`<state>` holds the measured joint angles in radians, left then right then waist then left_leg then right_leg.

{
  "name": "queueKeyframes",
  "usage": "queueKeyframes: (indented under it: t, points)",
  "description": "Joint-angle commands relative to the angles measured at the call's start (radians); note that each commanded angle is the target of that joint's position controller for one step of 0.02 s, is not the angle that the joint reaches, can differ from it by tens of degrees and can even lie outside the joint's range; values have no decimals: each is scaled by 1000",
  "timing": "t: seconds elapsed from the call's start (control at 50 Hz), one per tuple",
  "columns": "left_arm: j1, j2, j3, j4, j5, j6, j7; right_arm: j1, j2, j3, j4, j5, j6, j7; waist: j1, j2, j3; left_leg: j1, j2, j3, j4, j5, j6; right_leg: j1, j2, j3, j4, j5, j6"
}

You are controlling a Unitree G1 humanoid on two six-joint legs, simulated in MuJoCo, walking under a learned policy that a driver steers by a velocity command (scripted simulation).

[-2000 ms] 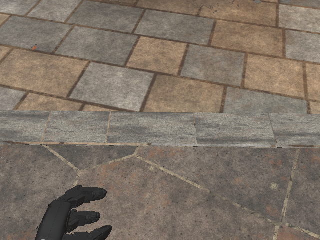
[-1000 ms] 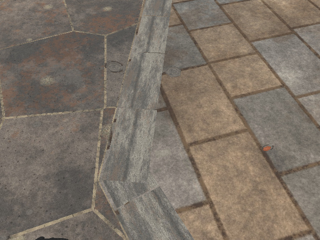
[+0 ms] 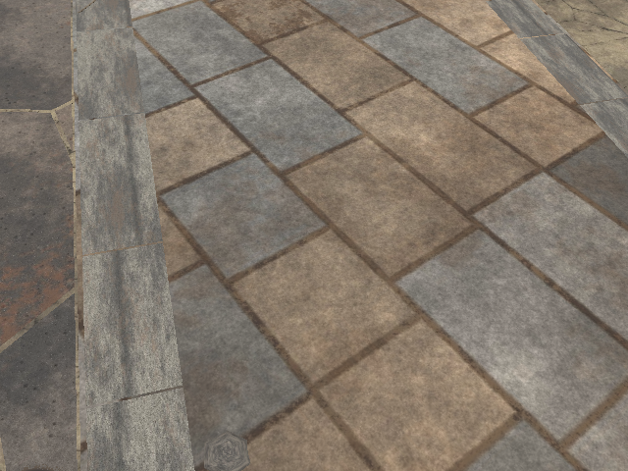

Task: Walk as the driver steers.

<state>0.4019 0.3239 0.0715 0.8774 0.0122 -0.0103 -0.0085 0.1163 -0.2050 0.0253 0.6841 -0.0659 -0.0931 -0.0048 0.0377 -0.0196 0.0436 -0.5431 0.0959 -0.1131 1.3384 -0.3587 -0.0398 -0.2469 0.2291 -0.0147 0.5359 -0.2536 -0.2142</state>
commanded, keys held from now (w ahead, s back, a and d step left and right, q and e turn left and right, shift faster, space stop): w+e+shift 0.36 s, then w+shift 0.12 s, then w+q+shift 0.52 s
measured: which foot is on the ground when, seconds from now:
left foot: up 0.00-0.22, down 0.24-0.66, up 0.68-1.00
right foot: down 0.00-0.24, up 0.26-0.66, down 0.68-1.00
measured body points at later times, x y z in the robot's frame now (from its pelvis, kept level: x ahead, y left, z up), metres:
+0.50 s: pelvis +0.44 +0.04 +0.02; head +0.46 +0.04 +0.47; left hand +0.77 +0.18 -0.04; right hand +0.28 -0.21 -0.10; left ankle +0.41 +0.19 -0.72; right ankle +0.47 -0.09 -0.64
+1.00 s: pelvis +0.86 -0.14 +0.00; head +0.88 -0.14 +0.45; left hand +0.88 +0.15 -0.12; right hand +0.98 -0.44 -0.09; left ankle +1.07 -0.08 -0.65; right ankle +0.68 -0.17 -0.72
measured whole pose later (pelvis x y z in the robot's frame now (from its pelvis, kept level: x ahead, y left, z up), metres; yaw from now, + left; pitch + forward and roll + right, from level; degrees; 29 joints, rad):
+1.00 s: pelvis +0.86 -0.14 +0.00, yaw -12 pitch +1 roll -2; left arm 0.48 0.30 0.05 0.92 0.02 -0.11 0.00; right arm 0.11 -0.31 -0.05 0.75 -0.02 0.00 0.07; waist 0.04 0.03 0.03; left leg -0.81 0.10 0.09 0.96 0.01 0.11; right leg 0.17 0.05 -0.26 0.20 -0.38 -0.01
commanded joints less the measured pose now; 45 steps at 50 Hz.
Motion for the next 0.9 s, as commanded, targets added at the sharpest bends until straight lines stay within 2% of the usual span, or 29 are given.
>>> queueKeyframes:
  t: [0.02, 0.08, 0.12, 0.16, 0.2, 0.22, 0.24, 0.26, 0.28, 0.3, 0.32, 0.34, 0.4, 0.44, 0.5, 0.56, 0.6, 0.62, 0.64, 0.66, 0.68, 0.7, 0.72, 0.74, 0.76, 0.8, 0.84, 0.86, 0.9]
  points:
    - [-79, 143, 31, -107, -6, -58, 9, 12, -142, -28, -82, -8, 31, 8, -82, 117, 63, -47, 41, 76, -240, 59, -45, -161, -254, 411, -385, 72, -149]
    - [-40, 150, 44, -107, -11, -68, -1, -149, -105, -8, -146, 27, 26, 24, -8, 42, 60, 79, 5, 111, -574, 361, -37, -183, -191, 349, -368, 235, -80]
    - [-10, 168, 55, -107, -18, -66, -9, -173, -117, -11, -155, 44, 22, 26, 32, -3, 13, 140, -35, 117, -688, 466, -17, -90, -209, 369, -344, 337, -43]
    - [7, 173, 61, -108, -17, -61, -6, -179, -146, -21, -164, 45, 18, 20, 41, -28, -10, 164, -58, 98, -783, 439, -2, 32, -232, 400, -275, 430, -13]
    - [-17, 207, 69, -120, -6, -60, 1, -46, -216, -50, -126, 45, 12, 3, -28, -31, -107, 325, -108, 84, -819, 297, 14, 120, -235, 418, -85, 644, 33]
    - [-60, 237, 73, -126, -2, -62, -3, 127, -256, -72, -87, 46, 7, -10, -139, -11, -201, 512, -110, 100, -821, 220, 23, 90, -208, 388, 125, 693, 57]
    - [-111, 186, 58, -148, 2, -74, -6, 355, -315, -99, -41, 32, 3, -32, -250, 18, -309, 771, -5, 19, -777, 59, 46, -63, -169, 345, 411, 561, 76]
    - [-114, 3, 10, -195, -4, -83, 1, 484, -381, -115, -16, -8, 0, -46, -243, 276, -384, 985, 281, -339, -876, -306, 68, -337, -77, 245, 737, -251, 79]
    - [2, 7, -11, -248, -39, -76, -1, 343, -420, -131, -34, -8, 7, -33, -101, 495, -454, 976, 412, -873, -1105, -483, 164, -524, -90, 173, 899, -255, 84]
    - [-85, 85, -4, -205, -6, -51, 6, 204, -288, -112, -68, 1, 14, -26, -107, 237, -268, 812, 341, -713, -1116, -582, 170, -575, -187, 139, 921, -122, 83]
    - [-146, 104, 2, -212, 12, -40, -8, 167, -223, -96, -60, 12, 18, -21, -105, 123, -164, 684, 287, -496, -1091, -393, 156, -558, -225, 108, 863, -50, 93]
    - [-179, 99, 3, -213, 17, -29, -24, 173, -197, -89, -36, 8, 19, -17, -95, 62, -110, 597, 241, -344, -1092, -200, 137, -528, -256, 101, 828, -31, 106]
    - [-240, 17, -24, -269, 32, 2, -61, 267, -138, -72, 67, 33, -10, -2, -60, 118, -28, 479, 175, -112, -1129, 67, 113, -526, -305, 111, 779, -8, 120]
    - [-281, 6, -38, -303, 32, 5, -68, 272, -148, -73, 87, 39, -30, 12, -40, 106, -5, 438, 170, -24, -1170, 210, 129, -544, -298, 116, 726, 50, 127]
    - [-381, 29, -49, -342, 29, -2, -71, 259, -174, -76, 107, 33, -42, 19, -23, 83, 61, 380, 123, 131, -1258, 322, 138, -507, -268, 99, 478, 178, 132]
    - [-504, 19, -69, -372, 27, -22, -88, 342, -215, -79, 157, 48, -31, 17, -52, 56, 115, 364, 120, 183, -1366, 517, 161, -325, -235, -50, 201, 235, 105]
    - [-498, 20, -73, -360, 31, -33, -76, 376, -265, -82, 189, 50, -22, 17, -35, 80, 78, 478, 125, 187, -1271, 940, 178, -219, -204, -97, 128, 197, 81]
    - [-444, 41, -65, -343, 37, -37, -62, 376, -304, -90, 198, 51, -18, 11, 3, 113, 23, 536, 139, 191, -1157, 1183, 173, -138, -172, -93, 113, 129, 73]
    - [-298, 79, -46, -299, 44, -41, -45, 366, -335, -96, 204, 49, -11, 3, 83, 144, -74, 547, 151, 184, -967, 1289, 163, 25, -155, -60, 96, 65, 63]
    - [-91, 113, -25, -230, 48, -45, -26, 337, -339, -96, 201, 59, -2, 0, 188, 141, -172, 448, 119, 192, -705, 1195, 151, 276, -167, -34, 21, 91, 59]
    - [52, 202, 5, -190, 69, -47, -2, 353, -265, -80, 172, 57, -3, 5, 216, 66, -296, 219, 52, 179, -363, 763, 149, 548, -360, 170, 33, -135, 59]
    - [33, 269, 21, -201, 89, -57, 10, 466, -91, -50, 127, 79, -3, 18, 75, -189, -437, -96, -77, 105, 4, -134, 141, 747, -666, 640, -72, -388, 24]
    - [23, 223, 20, -209, 59, -52, 11, 359, -206, -79, 109, 84, 4, 10, 125, -83, -434, -158, -74, 24, 92, -44, 162, 632, -674, 750, -210, -394, 37]
    - [-47, 148, 2, -181, 47, -59, 10, 277, -208, -85, 93, 84, 7, 11, 78, -39, -221, -199, -31, 30, 41, 76, 161, 467, -609, 557, -230, -281, 47]
    - [-67, 94, -8, -161, 42, -72, 2, 255, -167, -76, 109, 74, 10, 17, 45, -15, -86, -168, 2, 32, -18, 111, 157, 314, -556, 407, -244, -31, 71]
    - [-119, 56, -13, -147, 24, -81, 10, 330, -126, -72, 140, 57, 44, 34, -39, -87, -65, -92, 31, 47, -47, 129, 128, 180, -512, 256, -325, -25, 80]
    - [-92, -8, -27, -109, 6, -103, 1, 259, -108, -80, 129, 52, 75, 43, -52, -38, 12, -136, 54, 49, -61, 136, 123, 143, -474, 119, -358, 131, 109]
    - [-93, 14, -20, -99, -2, -111, 2, 221, -87, -75, 106, 47, 85, 51, -64, -60, 17, -177, 60, 64, -79, 161, 116, 147, -486, 80, -392, 132, 108]
    - [-86, -3, -23, -77, 1, -124, 3, 103, -76, -68, 58, 43, 88, 65, -62, -58, 70, -220, 62, 102, -149, 271, 113, 117, -444, -56, -428, 256, 126]
Velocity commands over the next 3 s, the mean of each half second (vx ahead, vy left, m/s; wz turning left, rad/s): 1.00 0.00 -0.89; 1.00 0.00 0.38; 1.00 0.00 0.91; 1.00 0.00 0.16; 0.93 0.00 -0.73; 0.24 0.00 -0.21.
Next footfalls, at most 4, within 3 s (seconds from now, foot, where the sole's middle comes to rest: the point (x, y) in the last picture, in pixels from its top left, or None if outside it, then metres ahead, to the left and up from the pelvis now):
0.24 left None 0.45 0.18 -0.76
0.68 right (408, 377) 0.72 -0.19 -0.76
1.12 left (388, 226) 1.18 -0.16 -0.76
1.56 right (415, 129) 1.62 -0.27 -0.76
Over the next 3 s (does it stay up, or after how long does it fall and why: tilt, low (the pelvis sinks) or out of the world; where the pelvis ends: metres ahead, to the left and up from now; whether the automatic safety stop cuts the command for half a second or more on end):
stays up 2.47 0.04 0.00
